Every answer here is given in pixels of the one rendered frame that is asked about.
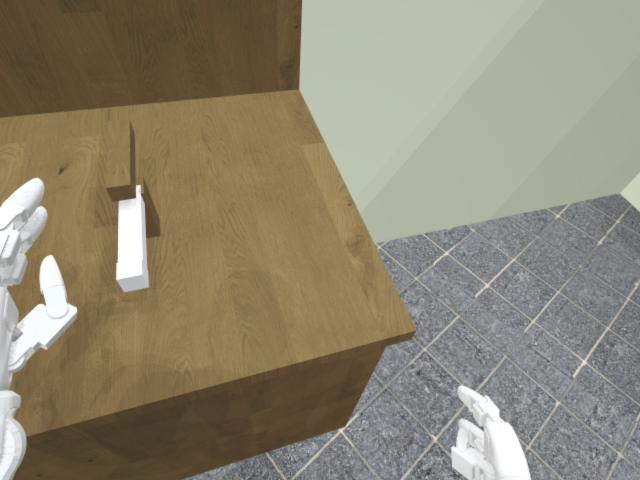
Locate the left robot forearm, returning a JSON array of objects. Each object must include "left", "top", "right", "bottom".
[{"left": 0, "top": 390, "right": 27, "bottom": 480}]

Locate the right robot hand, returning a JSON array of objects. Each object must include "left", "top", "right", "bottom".
[{"left": 451, "top": 385, "right": 531, "bottom": 480}]

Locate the tap lever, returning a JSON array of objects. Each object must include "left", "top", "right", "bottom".
[{"left": 116, "top": 185, "right": 149, "bottom": 292}]

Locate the left robot hand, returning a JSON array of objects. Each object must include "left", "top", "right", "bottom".
[{"left": 0, "top": 178, "right": 77, "bottom": 391}]

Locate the counter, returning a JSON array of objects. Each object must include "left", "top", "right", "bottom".
[{"left": 0, "top": 0, "right": 417, "bottom": 480}]

